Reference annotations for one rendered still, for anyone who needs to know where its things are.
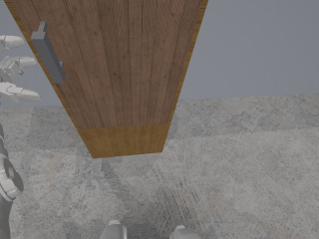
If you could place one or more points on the handle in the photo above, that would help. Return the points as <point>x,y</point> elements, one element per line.
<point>47,54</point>

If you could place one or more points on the robot left thigh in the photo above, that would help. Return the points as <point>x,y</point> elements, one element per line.
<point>115,231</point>

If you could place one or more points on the cupboard door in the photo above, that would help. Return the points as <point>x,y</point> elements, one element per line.
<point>123,59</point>

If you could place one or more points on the robot thigh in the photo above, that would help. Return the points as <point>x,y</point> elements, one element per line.
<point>184,233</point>
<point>115,231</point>

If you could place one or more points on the robot left hand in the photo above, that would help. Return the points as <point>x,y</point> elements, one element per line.
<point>9,67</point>

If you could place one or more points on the robot right thigh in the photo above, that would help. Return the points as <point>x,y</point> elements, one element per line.
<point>184,233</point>

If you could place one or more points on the robot left upper arm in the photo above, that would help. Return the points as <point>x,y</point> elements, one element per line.
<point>11,186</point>

